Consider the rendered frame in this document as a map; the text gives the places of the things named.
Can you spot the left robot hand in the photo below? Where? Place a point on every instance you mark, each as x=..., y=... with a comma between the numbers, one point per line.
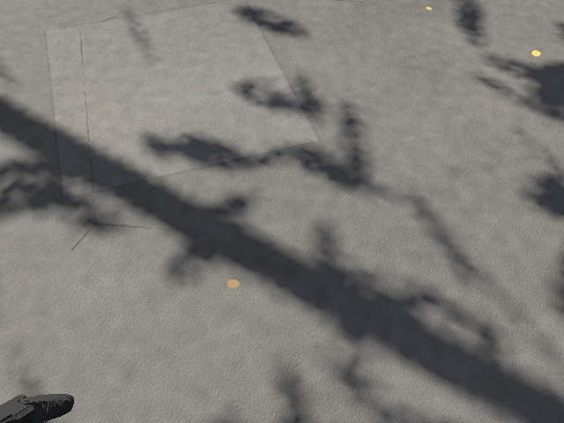
x=22, y=409

